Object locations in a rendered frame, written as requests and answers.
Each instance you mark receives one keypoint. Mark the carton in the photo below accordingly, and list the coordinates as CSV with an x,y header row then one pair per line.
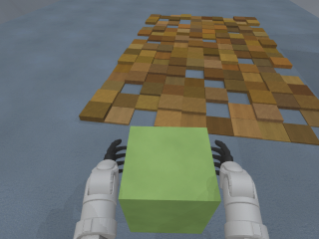
x,y
169,183

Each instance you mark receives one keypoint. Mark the robot right hand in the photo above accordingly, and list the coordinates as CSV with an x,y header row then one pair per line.
x,y
224,154

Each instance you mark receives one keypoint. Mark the robot left hand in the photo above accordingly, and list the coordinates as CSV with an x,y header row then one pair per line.
x,y
113,149

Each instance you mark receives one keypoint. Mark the left robot forearm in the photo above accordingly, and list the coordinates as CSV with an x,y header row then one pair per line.
x,y
98,216

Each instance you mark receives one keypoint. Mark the right robot forearm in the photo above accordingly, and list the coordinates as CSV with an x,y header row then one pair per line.
x,y
240,201

